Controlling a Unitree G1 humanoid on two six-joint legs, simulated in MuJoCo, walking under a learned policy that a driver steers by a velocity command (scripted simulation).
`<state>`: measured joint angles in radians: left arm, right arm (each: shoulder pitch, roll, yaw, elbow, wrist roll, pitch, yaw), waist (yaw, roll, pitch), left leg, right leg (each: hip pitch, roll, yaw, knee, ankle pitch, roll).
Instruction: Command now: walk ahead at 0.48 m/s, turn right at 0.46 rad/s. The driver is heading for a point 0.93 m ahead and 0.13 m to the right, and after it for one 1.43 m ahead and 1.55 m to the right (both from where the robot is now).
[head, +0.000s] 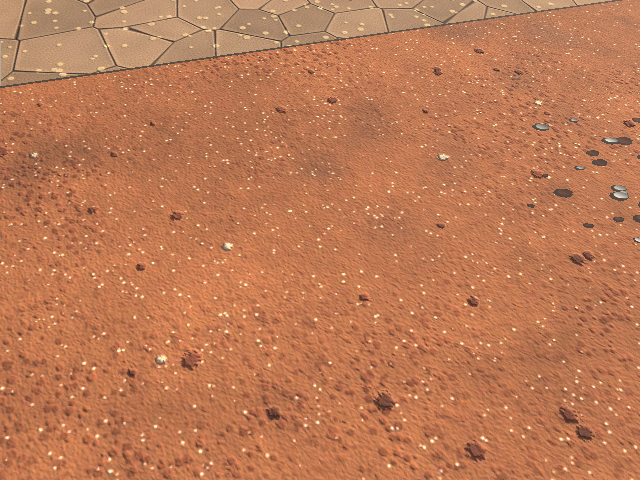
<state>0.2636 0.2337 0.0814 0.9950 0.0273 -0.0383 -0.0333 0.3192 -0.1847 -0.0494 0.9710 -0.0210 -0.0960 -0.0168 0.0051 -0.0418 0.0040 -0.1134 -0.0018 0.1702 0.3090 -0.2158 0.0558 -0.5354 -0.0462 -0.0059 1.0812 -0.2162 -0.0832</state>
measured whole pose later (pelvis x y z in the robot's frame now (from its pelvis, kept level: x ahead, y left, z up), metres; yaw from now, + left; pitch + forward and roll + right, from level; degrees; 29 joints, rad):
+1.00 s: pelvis +0.47 -0.06 -0.02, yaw -10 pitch +0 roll +0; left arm 0.18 0.22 0.04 0.90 0.03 -0.02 0.03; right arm 0.22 -0.24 -0.05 0.90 0.00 -0.02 0.00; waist -0.01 -0.02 0.10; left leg -0.35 -0.10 0.03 0.43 -0.08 0.12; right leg -0.46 0.02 0.02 1.21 -0.42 0.00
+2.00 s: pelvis +0.59 -0.13 -0.01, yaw -1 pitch +0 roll +1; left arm 0.10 0.26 0.06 0.85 0.03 -0.03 -0.05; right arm 0.48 -0.23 -0.04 1.08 -0.02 -0.07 -0.01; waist -0.05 -0.01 0.04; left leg 0.12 -0.03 -0.01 0.19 -0.32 0.03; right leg -0.56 -0.05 -0.05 0.77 -0.22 -0.04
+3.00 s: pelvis +0.85 -0.16 -0.01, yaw -26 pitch +0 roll +0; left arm 0.15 0.28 0.07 0.79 0.01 0.09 -0.04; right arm 0.20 -0.26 -0.04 0.81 -0.04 0.01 -0.02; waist -0.01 -0.01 0.08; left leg -0.26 0.07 0.20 0.46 -0.19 0.03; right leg -0.38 -0.02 -0.02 0.83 -0.43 0.01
